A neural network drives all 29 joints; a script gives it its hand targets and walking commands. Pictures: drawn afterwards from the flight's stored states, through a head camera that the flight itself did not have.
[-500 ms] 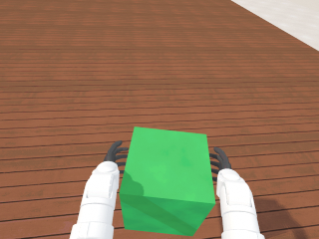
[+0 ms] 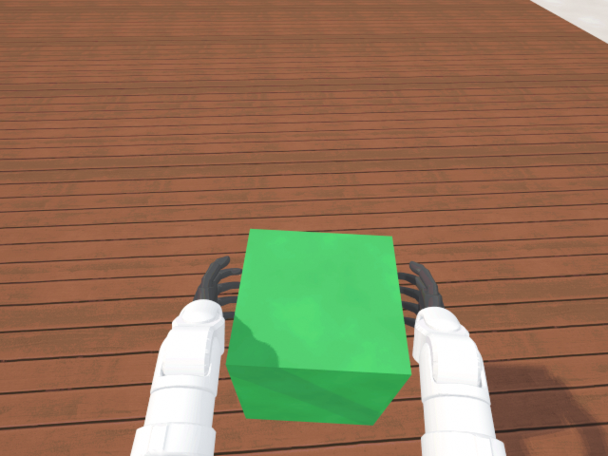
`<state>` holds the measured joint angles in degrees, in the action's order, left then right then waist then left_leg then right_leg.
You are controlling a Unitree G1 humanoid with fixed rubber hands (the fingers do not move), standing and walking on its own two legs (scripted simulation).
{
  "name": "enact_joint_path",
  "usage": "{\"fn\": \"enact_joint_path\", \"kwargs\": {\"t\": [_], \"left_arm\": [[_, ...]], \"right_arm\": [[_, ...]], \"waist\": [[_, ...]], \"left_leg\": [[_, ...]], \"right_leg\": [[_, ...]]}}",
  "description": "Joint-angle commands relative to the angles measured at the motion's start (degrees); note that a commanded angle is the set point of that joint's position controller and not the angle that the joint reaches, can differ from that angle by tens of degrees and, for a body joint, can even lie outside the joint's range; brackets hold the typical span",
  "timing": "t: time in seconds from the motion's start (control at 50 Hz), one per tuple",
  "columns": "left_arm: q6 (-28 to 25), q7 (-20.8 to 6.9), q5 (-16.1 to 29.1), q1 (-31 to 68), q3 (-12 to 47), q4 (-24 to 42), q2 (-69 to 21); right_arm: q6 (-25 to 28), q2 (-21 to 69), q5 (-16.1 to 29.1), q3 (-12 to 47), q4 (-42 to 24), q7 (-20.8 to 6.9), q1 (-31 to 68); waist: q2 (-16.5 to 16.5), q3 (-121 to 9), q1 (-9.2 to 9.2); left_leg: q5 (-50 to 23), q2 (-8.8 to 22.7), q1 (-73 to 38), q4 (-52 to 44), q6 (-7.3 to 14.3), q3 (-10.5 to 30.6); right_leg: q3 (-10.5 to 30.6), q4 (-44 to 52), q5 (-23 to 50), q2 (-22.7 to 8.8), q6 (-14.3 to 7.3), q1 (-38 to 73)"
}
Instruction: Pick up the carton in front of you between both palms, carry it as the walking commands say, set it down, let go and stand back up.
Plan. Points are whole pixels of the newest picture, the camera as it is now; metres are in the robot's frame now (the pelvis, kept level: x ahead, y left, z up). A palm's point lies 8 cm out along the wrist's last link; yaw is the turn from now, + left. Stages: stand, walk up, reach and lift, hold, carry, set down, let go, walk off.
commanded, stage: carry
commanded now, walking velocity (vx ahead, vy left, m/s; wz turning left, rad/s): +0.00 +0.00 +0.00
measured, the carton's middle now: (314, 332) +0.32 +0.00 -0.05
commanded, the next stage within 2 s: none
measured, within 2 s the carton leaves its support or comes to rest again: neither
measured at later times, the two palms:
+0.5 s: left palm (233, 210) +0.49 +0.15 +0.04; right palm (407, 221) +0.48 -0.15 +0.05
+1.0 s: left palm (259, 198) +0.53 +0.11 +0.04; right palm (426, 206) +0.53 -0.19 +0.04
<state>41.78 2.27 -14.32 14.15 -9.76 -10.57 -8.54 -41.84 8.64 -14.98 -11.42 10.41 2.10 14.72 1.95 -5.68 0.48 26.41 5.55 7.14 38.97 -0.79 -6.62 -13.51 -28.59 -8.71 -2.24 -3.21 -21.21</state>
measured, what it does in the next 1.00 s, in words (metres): walks ahead: left foot, then right foot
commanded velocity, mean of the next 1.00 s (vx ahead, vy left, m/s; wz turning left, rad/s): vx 0.00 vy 0.00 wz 0.00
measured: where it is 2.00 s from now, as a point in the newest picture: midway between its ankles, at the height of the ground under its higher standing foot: outside the picture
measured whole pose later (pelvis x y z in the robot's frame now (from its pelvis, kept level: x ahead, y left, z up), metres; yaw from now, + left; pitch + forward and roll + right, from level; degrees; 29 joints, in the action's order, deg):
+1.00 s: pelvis +0.23 -0.03 +0.00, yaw -1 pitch +1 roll +0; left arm 41.8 2.0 -14.3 13.4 -9.7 -11.7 -8.4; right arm -42.1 8.5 -15.0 -10.6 9.6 2.6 14.2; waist 3.0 -3.3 -0.9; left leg 21.4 4.1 10.9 30.1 0.8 -4.0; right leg -12.7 -28.3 -15.5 -0.4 -4.3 -14.2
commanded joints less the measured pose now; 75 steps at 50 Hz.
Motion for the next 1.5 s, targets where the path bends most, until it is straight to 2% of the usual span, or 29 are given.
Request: {"fn": "enact_joint_path", "kwargs": {"t": [0.0,0.04,0.12,0.18,0.22,0.26,0.3,0.36,0.42,0.5,0.58,0.62,0.64,0.66,0.68,0.7,0.74,0.76,0.78,0.8,0.82,0.84,0.86,0.9,0.94,0.96,1.12,1.24,1.48], "left_arm": [[-4.49,-14.2,15.15,27.97,29.29,1.11,-53.79],[-5.73,-14.58,16.04,28.42,31.37,1.47,-55.14],[-6.44,-14.66,18.62,28.76,36.19,7.15,-55.95],[-3.57,-14.08,19.08,27.45,38.36,10.22,-54.59],[-1.27,-13.43,17.97,24.95,37.17,8.56,-52.29],[-0.07,-12.85,16.09,22.89,34.71,6.54,-50.3],[-0.24,-12.71,13.79,21.29,31.06,3.02,-47.84],[-1.89,-12.85,12.44,21.47,28.73,0.24,-48.44],[-3.3,-13.25,14.41,24.72,31.16,3.41,-52.56],[-3.26,-13.44,16.98,25.98,34.31,6.44,-54.79],[-2.89,-13.43,17.77,24.14,35.47,7.7,-53.64],[-2.65,-13.41,17.9,22.64,36.17,8.73,-53.33],[-2.47,-13.38,17.87,23.0,36.48,9.6,-53.26],[-2.22,-13.36,17.67,23.17,36.47,9.78,-52.94],[-1.86,-13.33,17.03,22.88,36.05,9.31,-52.66],[-1.75,-13.45,16.35,22.25,35.39,8.43,-51.56],[-1.89,-13.35,15.66,20.72,33.52,5.95,-50.33],[-1.99,-13.31,15.46,19.97,33.15,5.4,-50.54],[-1.93,-13.48,15.61,20.24,32.65,5.43,-51.48],[-1.88,-13.71,15.97,20.62,32.05,6.35,-51.84],[-1.83,-13.85,15.83,21.26,31.24,6.22,-51.12],[-2.0,-13.93,15.35,22.7,30.79,6.42,-50.77],[-2.0,-13.89,15.2,23.73,30.91,5.62,-50.77],[-2.72,-13.81,13.27,24.74,28.37,3.03,-50.91],[-4.21,-14.18,13.15,27.29,27.9,2.83,-52.18],[-4.63,-14.39,13.94,28.03,28.8,3.31,-52.41],[-2.79,-13.93,16.64,29.92,31.59,3.19,-52.95],[-2.29,-14.26,14.87,28.33,29.18,1.09,-52.53],[-2.72,-14.43,14.94,32.17,28.66,0.37,-53.78]], "right_arm": [[3.87,51.11,13.3,29.13,0.95,-13.98,23.04],[5.68,52.65,14.05,30.27,0.99,-14.19,23.38],[6.7,53.37,16.95,34.68,-5.87,-14.01,26.35],[3.86,52.36,18.45,38.24,-9.72,-13.73,26.31],[1.55,49.4,17.93,37.75,-9.3,-13.45,24.65],[0.31,47.71,15.75,34.67,-6.12,-13.38,20.91],[0.77,45.68,13.16,30.17,-1.75,-13.28,18.66],[2.46,46.85,12.67,27.97,0.61,-13.59,20.15],[3.79,51.27,16.02,31.74,-2.45,-14.39,24.83],[3.65,52.99,18.02,36.21,-6.35,-13.98,26.61],[3.04,51.95,16.89,37.59,-6.86,-13.27,22.75],[2.92,51.4,16.52,38.25,-8.1,-13.18,22.17],[2.82,51.2,16.49,38.49,-8.89,-13.14,22.17],[2.59,50.91,16.44,38.33,-9.15,-13.09,21.97],[2.18,50.62,16.39,37.54,-8.66,-13.08,21.09],[1.7,50.02,16.7,36.82,-8.37,-13.08,20.36],[1.54,49.3,17.12,37.13,-9.1,-12.94,21.92],[1.65,49.06,17.16,36.72,-8.85,-12.84,22.73],[1.56,49.42,16.76,36.45,-7.89,-12.7,21.74],[1.33,49.86,16.15,36.52,-7.55,-12.67,20.67],[1.12,50.07,15.74,35.92,-6.73,-12.73,21.26],[1.05,50.43,15.64,35.26,-5.69,-13.11,22.86],[1.01,50.48,15.54,34.78,-4.18,-13.62,23.75],[1.61,50.71,14.8,33.83,-1.85,-14.26,24.04],[2.65,51.82,13.49,31.72,1.61,-14.63,24.07],[3.25,52.33,13.68,32.0,1.31,-14.67,24.02],[2.15,52.61,14.75,32.06,1.01,-14.35,24.6],[1.81,52.52,13.34,29.84,2.62,-14.69,23.77],[2.44,53.45,13.92,29.52,2.94,-15.06,27.95]], "waist": [[-5.13,-12.53,1.19],[-7.06,-14.48,1.04],[-9.09,-18.49,0.29],[-1.61,-19.16,-0.14],[1.92,-20.17,0.13],[0.79,-18.84,-0.05],[1.06,-18.54,-0.34],[2.82,-18.48,-0.19],[4.28,-19.3,-0.27],[1.81,-19.38,-0.38],[-8.56,-18.24,-0.42],[-9.7,-17.98,-0.49],[-7.05,-17.93,-1.09],[-1.74,-18.07,-1.76],[7.87,-17.02,-2.27],[9.22,-17.02,-2.47],[4.31,-15.81,-2.46],[3.88,-15.85,-1.55],[2.21,-17.33,-0.45],[-0.93,-17.56,-0.08],[-6.85,-18.25,0.14],[-11.02,-18.31,0.28],[-11.76,-17.49,-0.04],[-8.86,-12.13,-0.62],[-5.35,-12.44,-0.89],[-2.97,-13.66,-0.76],[-3.07,-16.42,-0.15],[-2.32,-17.25,-0.41],[-1.31,-13.08,-0.41]], "left_leg": [[4.44,-0.86,23.66,7.12,0.99,3.69],[-2.36,-2.39,16.45,-3.74,0.38,0.73],[-24.32,-2.82,2.59,-17.23,0.43,-2.56],[-42.98,5.75,-8.01,-16.54,2.55,4.06],[-51.92,10.57,-9.27,-15.17,4.39,8.14],[-50.19,8.93,-6.62,-13.56,4.99,6.43],[-57.15,6.66,-5.73,-11.96,4.66,5.29],[-72.06,6.18,-8.73,-8.37,5.13,4.62],[-78.8,5.31,-11.26,-6.43,5.19,3.16],[-74.46,2.79,-10.61,-3.81,4.56,1.28],[-41.75,-3.59,5.61,-10.25,2.49,-4.97],[-37.79,-5.32,2.83,-18.16,2.14,-6.67],[-44.3,-4.82,-4.19,-20.52,2.36,-5.79],[-60.6,-2.02,-15.85,-19.39,3.96,-2.32],[-85.97,4.26,-31.78,-13.68,8.06,5.07],[-95.52,9.29,-38.08,-10.19,11.09,8.31],[-85.3,9.1,-33.85,-9.87,9.74,7.56],[-78.25,6.59,-27.77,-9.44,7.92,4.69],[-66.32,4.43,-18.3,-8.45,6.01,1.65],[-44.39,2.34,-5.28,-8.45,3.6,0.46],[-22.9,0.93,6.06,-6.4,1.62,-0.95],[-4.39,-1.42,10.92,-4.14,1.66,0.0],[1.04,-1.44,10.22,-3.08,2.22,2.08],[-1.12,-2.0,7.1,-10.5,2.09,3.34],[-13.85,0.48,3.47,-14.39,1.4,2.99],[-18.2,1.52,1.25,-12.48,0.97,3.13],[-19.96,1.6,4.04,-10.06,0.33,3.71],[-25.28,2.8,3.5,-10.14,0.66,4.62],[-17.87,2.87,6.19,-14.17,1.35,5.94]], "right_leg": [[18.88,11.28,33.29,-18.11,-6.53,27.14],[12.65,11.11,31.13,-14.6,-3.82,23.35],[6.89,6.77,20.2,-11.48,-0.26,20.95],[2.91,0.91,4.33,-7.28,4.23,12.17],[5.81,1.55,-5.24,-5.13,5.82,10.86],[6.91,3.46,3.16,-5.32,5.33,13.72],[6.21,0.58,8.54,-6.04,5.72,15.88],[5.56,0.68,9.07,-4.22,5.79,12.24],[4.01,1.97,8.79,-2.85,6.09,10.81],[2.74,6.46,18.99,-2.25,6.53,14.12],[2.56,-0.52,53.22,-4.99,5.12,31.26],[1.89,-6.44,58.95,-5.33,4.2,29.92],[1.6,-9.9,52.3,-4.77,4.16,23.3],[1.3,-13.57,34.88,-3.37,4.85,11.48],[1.04,-16.73,-5.97,0.4,5.08,-8.01],[3.52,-14.84,-25.15,0.87,4.22,-15.76],[5.4,0.48,-23.37,-1.29,3.59,-13.04],[4.78,8.25,-14.21,-1.07,3.61,-5.73],[4.35,15.37,4.86,-1.38,4.1,8.1],[5.0,12.19,20.71,-3.28,4.3,21.44],[8.53,5.81,43.01,-9.1,2.79,30.52],[11.57,3.4,52.84,-12.26,-0.41,31.63],[13.95,3.91,50.18,-14.38,-2.21,26.36],[14.08,6.49,27.63,-13.38,-3.44,18.27],[11.99,6.0,18.77,-10.63,-1.86,15.79],[10.91,5.38,18.65,-10.1,-1.08,14.4],[10.64,1.93,25.59,-8.97,-0.01,18.54],[9.29,0.52,21.95,-8.02,-0.01,17.03],[9.89,3.91,6.59,-7.52,-0.03,12.93]]}}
